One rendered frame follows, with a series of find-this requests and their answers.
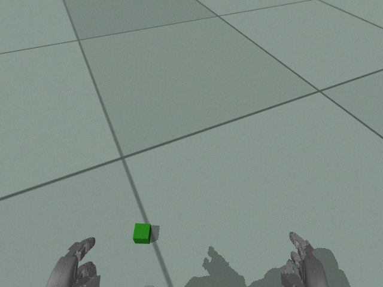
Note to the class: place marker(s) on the cube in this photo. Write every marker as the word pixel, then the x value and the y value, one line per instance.
pixel 142 233

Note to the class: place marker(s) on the left robot hand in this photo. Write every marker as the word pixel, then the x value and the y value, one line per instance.
pixel 66 272

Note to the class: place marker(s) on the right robot hand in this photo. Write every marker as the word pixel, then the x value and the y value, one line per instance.
pixel 310 269

